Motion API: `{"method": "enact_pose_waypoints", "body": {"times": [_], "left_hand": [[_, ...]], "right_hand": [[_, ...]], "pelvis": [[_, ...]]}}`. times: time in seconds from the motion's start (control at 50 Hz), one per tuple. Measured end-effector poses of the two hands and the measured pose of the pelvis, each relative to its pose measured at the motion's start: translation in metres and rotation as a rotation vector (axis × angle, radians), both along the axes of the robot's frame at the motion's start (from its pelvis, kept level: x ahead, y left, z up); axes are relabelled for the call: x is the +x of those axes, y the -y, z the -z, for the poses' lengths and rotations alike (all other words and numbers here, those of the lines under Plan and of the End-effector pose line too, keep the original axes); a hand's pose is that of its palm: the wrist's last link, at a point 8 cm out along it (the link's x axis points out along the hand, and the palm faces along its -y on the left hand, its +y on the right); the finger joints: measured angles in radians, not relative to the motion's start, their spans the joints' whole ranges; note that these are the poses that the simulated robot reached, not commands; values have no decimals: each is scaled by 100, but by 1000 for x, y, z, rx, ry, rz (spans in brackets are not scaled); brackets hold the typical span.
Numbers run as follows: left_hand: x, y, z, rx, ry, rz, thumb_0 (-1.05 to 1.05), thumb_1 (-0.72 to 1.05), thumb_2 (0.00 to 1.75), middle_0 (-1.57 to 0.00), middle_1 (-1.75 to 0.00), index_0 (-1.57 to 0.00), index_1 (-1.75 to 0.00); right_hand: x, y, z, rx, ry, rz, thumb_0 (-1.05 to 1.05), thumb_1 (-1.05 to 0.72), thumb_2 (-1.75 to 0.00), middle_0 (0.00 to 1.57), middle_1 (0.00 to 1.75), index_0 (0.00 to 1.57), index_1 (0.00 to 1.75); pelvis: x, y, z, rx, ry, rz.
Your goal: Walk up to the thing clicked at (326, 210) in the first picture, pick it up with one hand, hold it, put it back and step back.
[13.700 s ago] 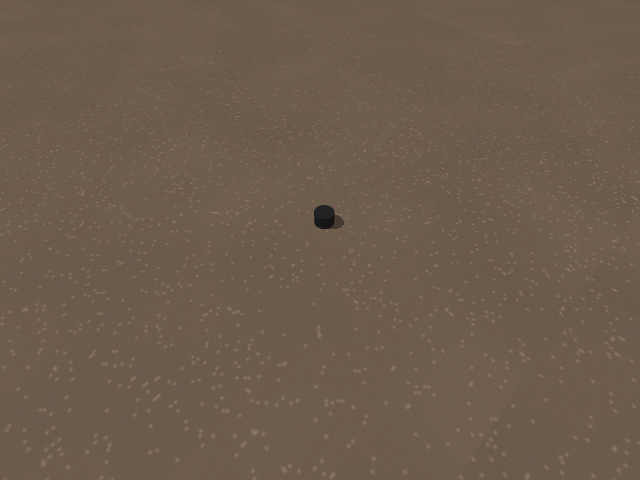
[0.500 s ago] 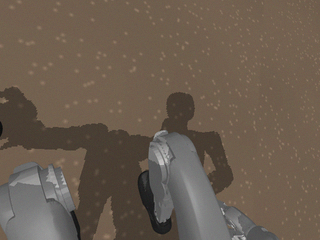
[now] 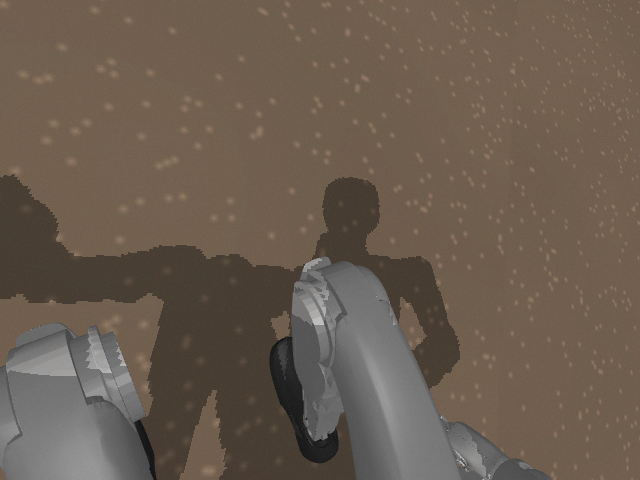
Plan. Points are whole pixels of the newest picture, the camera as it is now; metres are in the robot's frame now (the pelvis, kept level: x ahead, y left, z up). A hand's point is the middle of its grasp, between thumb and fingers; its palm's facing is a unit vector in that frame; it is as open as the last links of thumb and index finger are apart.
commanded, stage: close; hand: left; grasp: from above
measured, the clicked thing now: out of the picture +0.41 +0.34 -0.26
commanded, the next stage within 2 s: settle in 1.32 s
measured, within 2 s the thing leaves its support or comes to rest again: leaves its support in 1.78 s
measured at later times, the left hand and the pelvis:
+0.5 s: hand out of the picture +0.39 +0.34 -0.25, palm faces -0.45 -0.18 -0.88, open 12.9 cm; pelvis +0.00 +0.00 +0.00, yaw +0 degrees
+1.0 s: hand out of the picture +0.39 +0.34 -0.24, palm faces -0.43 -0.17 -0.89, open 11.5 cm; pelvis +0.00 +0.00 +0.00, yaw +0 degrees
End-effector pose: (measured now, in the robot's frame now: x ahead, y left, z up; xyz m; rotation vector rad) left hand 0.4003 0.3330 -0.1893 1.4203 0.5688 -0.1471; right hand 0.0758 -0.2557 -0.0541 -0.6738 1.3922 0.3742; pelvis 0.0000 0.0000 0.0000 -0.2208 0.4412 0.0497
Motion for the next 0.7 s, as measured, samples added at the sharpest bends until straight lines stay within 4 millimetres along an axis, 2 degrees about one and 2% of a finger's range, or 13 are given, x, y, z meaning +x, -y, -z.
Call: {"method": "enact_pose_waypoints", "body": {"times": [0.26, 0.54, 0.7], "left_hand": [[2, -5, 0, 11, -19, -56, 0, -36, 83, -17, -100, -19, -96], [0, -7, -1, 3, -30, -32, 0, -29, 76, -22, -97, -26, -92], [-1, -6, -4, 10, -14, -20, 1, -22, 74, -28, -93, -33, -88]], "right_hand": [[11, 2, -7, 9, 51, -18, 0, -89, -90, 20, 30, 20, 30], [-6, -2, -1, 20, 1, -9, 0, -89, -90, 20, 30, 20, 30], [-7, -1, -3, 7, 5, -10, 0, -89, -90, 20, 30, 20, 30]], "pelvis": [[-1, -1, -1, -4, 1, -1], [-3, 1, -1, 0, 10, 0], [-4, 0, -2, -1, 11, 2]]}}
